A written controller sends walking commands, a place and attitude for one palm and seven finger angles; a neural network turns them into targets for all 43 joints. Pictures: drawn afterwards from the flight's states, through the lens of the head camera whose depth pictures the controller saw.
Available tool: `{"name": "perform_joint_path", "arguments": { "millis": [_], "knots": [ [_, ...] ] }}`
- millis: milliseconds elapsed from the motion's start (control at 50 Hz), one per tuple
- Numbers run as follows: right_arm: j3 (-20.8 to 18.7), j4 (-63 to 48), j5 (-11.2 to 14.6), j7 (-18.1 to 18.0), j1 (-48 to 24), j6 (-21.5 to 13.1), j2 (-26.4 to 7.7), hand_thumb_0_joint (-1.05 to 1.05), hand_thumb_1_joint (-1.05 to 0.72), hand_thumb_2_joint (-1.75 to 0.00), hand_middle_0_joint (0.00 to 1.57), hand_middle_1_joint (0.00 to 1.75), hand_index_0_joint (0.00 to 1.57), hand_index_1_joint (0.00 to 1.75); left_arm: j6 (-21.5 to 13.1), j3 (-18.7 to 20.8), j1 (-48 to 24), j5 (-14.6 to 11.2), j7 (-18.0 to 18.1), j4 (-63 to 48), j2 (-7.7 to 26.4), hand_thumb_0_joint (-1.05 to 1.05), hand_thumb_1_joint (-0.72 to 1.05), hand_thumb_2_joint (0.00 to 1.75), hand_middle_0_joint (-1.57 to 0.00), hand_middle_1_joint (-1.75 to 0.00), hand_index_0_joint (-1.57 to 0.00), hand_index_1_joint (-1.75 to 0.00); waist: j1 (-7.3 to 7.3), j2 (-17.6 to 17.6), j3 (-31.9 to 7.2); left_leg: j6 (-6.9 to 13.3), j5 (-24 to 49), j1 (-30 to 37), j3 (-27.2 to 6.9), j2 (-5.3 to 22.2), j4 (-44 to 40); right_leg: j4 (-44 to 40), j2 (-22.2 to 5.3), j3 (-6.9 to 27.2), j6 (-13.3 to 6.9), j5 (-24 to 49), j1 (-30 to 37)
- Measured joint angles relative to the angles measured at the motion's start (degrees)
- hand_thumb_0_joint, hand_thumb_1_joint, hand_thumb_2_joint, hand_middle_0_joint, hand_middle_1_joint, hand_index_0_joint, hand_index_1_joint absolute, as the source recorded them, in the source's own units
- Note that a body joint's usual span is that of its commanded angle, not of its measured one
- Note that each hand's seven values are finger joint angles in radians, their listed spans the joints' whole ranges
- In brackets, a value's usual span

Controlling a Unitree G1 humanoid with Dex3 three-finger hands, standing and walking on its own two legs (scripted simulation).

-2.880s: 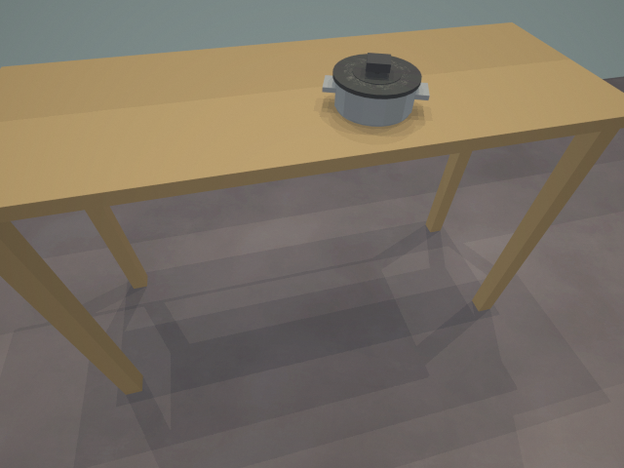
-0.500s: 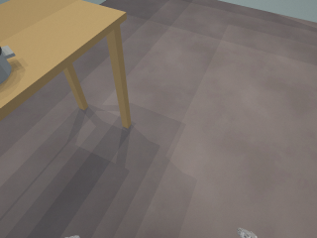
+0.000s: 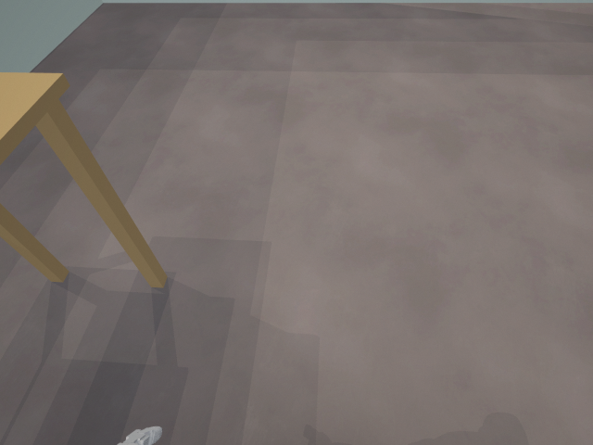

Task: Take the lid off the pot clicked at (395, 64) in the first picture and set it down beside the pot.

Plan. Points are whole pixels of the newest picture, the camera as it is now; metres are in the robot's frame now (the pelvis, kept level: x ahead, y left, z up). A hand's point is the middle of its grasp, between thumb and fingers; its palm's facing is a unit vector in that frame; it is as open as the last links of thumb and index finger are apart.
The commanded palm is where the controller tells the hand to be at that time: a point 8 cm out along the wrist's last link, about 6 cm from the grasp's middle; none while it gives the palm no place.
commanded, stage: walk to a spot facing it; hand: left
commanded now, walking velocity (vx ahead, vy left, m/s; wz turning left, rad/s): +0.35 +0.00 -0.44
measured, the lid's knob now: out of the picture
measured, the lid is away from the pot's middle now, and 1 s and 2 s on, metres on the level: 0.00 0.00 0.00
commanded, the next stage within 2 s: turn to face it in 0.78 s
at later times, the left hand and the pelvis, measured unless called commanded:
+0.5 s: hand (181, 408) +0.21 +0.21 -0.18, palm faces -0.13 -0.98 -0.15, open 7.4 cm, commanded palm none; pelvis +0.21 +0.02 +0.00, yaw -13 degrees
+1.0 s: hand (297, 219) +0.59 +0.03 -0.16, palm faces -0.52 -0.83 -0.19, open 7.4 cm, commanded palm none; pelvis +0.38 -0.06 +0.00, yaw -26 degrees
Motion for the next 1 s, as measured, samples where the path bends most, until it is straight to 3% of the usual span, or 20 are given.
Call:
{"name": "perform_joint_path", "arguments": {
  "millis": [40, 100, 220, 360, 400, 420, 460, 500, 580, 700, 820, 940, 980, 1000],
  "knots": [
    [-0.19, 1.27, 0.0, 0.2, -0.59, 0.9, -0.35, 0.01, -0.91, -0.9, 0.2, 0.3, 0.2, 0.3, -1.1, -0.18, 1.01, -0.36, 0.89, -0.04, -0.57, 0.01, 0.91, 0.9, -0.2, -0.3, -0.2, -0.3, 0.5, 0.09, -0.07, 0.31, 1.62, -5.35, -4.15, -1.82, 10.61, -1.06, 0.91, 0.46, -0.69, -0.59, 1.84],
    [-0.22, 0.96, -0.24, 0.52, -2.37, 0.4, 0.09, 0.01, -0.91, -0.9, 0.2, 0.3, 0.2, 0.3, -1.61, -0.31, 3.84, -0.35, 1.74, 1.28, -0.93, 0.0, 0.91, 0.9, -0.2, -0.3, -0.2, -0.3, 0.88, -1.07, -0.76, -0.54, 7.14, -10.81, -5.47, -2.87, 13.95, -6.15, 1.91, 2.41, -0.84, 0.53, 5.74],
    [0.0, -2.3, -0.04, 1.17, -7.53, -1.34, 2.13, 0.01, -0.91, -0.9, 0.2, 0.3, 0.2, 0.3, -2.33, -1.11, 8.58, -0.11, 1.73, 5.21, -1.78, 0.0, 0.91, 0.9, -0.2, -0.3, -0.2, -0.3, 1.63, -2.74, -0.9, -1.69, 14.7, -16.47, -6.35, -3.5, 5.43, -13.57, 3.13, 6.28, -1.05, 1.45, 12.27],
    [0.93, -3.76, 0.34, 1.63, -12.26, -2.67, 4.29, 0.01, -0.91, -0.9, 0.2, 0.3, 0.2, 0.3, -2.64, -1.22, 12.5, 0.13, 2.28, 8.43, -2.34, 0.01, 0.91, 0.9, -0.2, -0.3, -0.2, -0.3, 4.21, -3.76, -0.37, 0.0, 16.86, -14.23, -5.47, -6.01, -8.01, -15.02, 3.12, 9.09, 0.74, -3.34, 19.09],
    [1.42, -4.26, 0.21, 1.37, -12.82, -3.82, 4.77, 0.01, -0.91, -0.9, 0.2, 0.3, 0.2, 0.3, -2.63, -0.95, 13.85, -0.04, 2.36, 9.14, -2.17, 0.01, 0.91, 0.9, -0.2, -0.3, -0.2, -0.3, 4.53, -4.48, -0.39, 1.08, 17.75, -10.09, -4.5, -7.49, -14.04, -10.63, 2.55, 10.15, 1.4, -7.14, 19.27],
    [1.62, -4.55, -0.09, 1.11, -12.99, -4.68, 4.85, 0.01, -0.91, -0.9, 0.2, 0.3, 0.2, 0.3, -2.45, -0.7, 14.36, -0.28, 2.3, 9.56, -2.22, 0.01, 0.91, 0.9, -0.2, -0.3, -0.2, -0.3, 4.33, -4.34, -0.44, 2.61, 19.21, -8.93, -4.47, -7.5, -14.92, -4.57, 2.73, 10.23, 1.23, -9.21, 17.3],
    [1.92, -4.59, -0.37, 0.53, -13.07, -5.49, 5.71, 0.0, -0.91, -0.9, 0.2, 0.3, 0.2, 0.3, -1.47, -0.31, 13.15, -0.58, 2.17, 10.6, -1.63, 0.01, 0.91, 0.9, -0.2, -0.3, -0.2, -0.3, 4.03, -5.5, 0.5, 5.31, 16.95, -8.45, -2.82, -7.65, -10.7, 14.33, 2.48, 10.42, 0.29, -10.25, 10.19],
    [2.17, -4.01, -0.4, 0.15, -11.77, -5.5, 6.62, 0.0, -0.91, -0.9, 0.2, 0.3, 0.21, 0.3, -0.84, 0.14, 11.47, -0.27, 2.03, 10.69, -0.91, 0.01, 0.91, 0.9, -0.2, -0.3, -0.2, -0.3, 3.84, -6.42, 0.57, 6.22, 14.87, -5.76, -1.16, -7.8, -11.57, 28.33, 1.67, 9.12, -0.16, -6.73, 2.54],
    [1.56, -1.45, 0.41, -1.13, -7.41, -5.73, 7.69, 0.0, -0.92, -0.9, 0.2, 0.3, 0.21, 0.3, -0.23, 1.03, 7.49, 0.5, 1.34, 8.15, -0.07, 0.01, 0.91, 0.9, -0.2, -0.3, -0.2, -0.3, 3.85, -6.73, 0.12, 5.96, 15.87, 0.72, 1.2, -8.28, -19.33, 35.25, -1.19, 6.3, 0.81, 2.52, -9.27],
    [0.97, 1.63, 0.81, -1.53, -1.7, -5.79, 5.89, -0.01, -0.94, -0.9, 0.2, 0.3, 0.21, 0.3, 1.04, 1.87, 3.48, 0.86, 0.7, 4.81, -0.19, 0.01, 0.91, 0.9, -0.19, -0.3, -0.2, -0.3, 2.84, -6.09, -0.94, 5.9, 15.87, 8.21, 5.31, -8.76, -27.77, 32.2, -4.3, 5.49, 3.19, 10.42, -19.67],
    [1.56, 3.55, 0.64, -1.4, 2.79, -5.37, 6.22, 0.0, -0.92, -0.9, 0.2, 0.3, 0.2, 0.3, 2.26, 1.49, -0.79, 0.84, 0.12, 3.72, -0.28, 0.0, 0.92, 0.9, -0.19, -0.3, -0.19, -0.3, 0.58, -5.39, 0.26, 4.23, 12.82, 13.57, 8.79, -7.59, -30.0, 19.66, -5.68, 2.41, 4.25, 12.56, -20.69],
    [1.74, 4.9, 0.09, -1.2, 5.5, -4.3, 7.07, 0.0, -0.91, -0.9, 0.2, 0.3, 0.2, 0.3, 1.63, 0.19, -5.76, 0.57, 0.4, 2.68, -1.04, 0.01, 0.91, 0.9, -0.19, -0.3, -0.19, -0.3, -2.59, -3.97, 2.62, 0.92, 6.53, 16.09, 11.56, -4.57, -25.47, 4.12, -2.93, -1.18, 2.07, 9.43, -14.37],
    [1.85, 5.89, 0.31, -1.09, 7.08, -4.05, 7.56, 0.0, -0.91, -0.9, 0.2, 0.3, 0.2, 0.3, 0.05, -0.62, -6.65, 0.77, 0.81, 2.34, -1.2, 0.01, 0.91, 0.9, -0.19, -0.3, -0.2, -0.3, -3.44, -3.74, 2.48, -0.1, 3.11, 15.15, 10.96, -2.98, -19.53, -2.3, -1.79, -2.0, 1.06, 13.44, -9.19],
    [1.96, 6.57, 0.66, -0.96, 7.73, -3.74, 8.02, 0.0, -0.91, -0.9, 0.2, 0.3, 0.2, 0.3, -1.17, -0.9, -7.03, 0.86, 1.17, 2.31, -1.22, 0.01, 0.91, 0.9, -0.19, -0.3, -0.2, -0.3, -3.46, -4.16, 1.98, 0.11, 2.15, 12.65, 9.35, -2.33, -13.29, -3.18, -1.75, -2.02, -1.22, 11.83, -7.88]
  ]
}}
